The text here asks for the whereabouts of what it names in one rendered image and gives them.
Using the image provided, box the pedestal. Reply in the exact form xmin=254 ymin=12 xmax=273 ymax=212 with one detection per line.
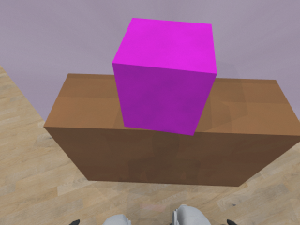
xmin=44 ymin=73 xmax=300 ymax=187

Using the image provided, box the carton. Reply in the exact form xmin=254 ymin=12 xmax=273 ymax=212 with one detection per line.
xmin=112 ymin=18 xmax=217 ymax=136

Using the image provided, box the robot left thigh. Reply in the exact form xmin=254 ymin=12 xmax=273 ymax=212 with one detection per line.
xmin=102 ymin=214 xmax=131 ymax=225

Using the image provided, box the robot thigh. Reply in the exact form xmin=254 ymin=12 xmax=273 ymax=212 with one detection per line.
xmin=172 ymin=205 xmax=211 ymax=225
xmin=102 ymin=214 xmax=131 ymax=225

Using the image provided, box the robot right thigh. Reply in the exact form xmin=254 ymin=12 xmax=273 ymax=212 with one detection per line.
xmin=172 ymin=205 xmax=211 ymax=225

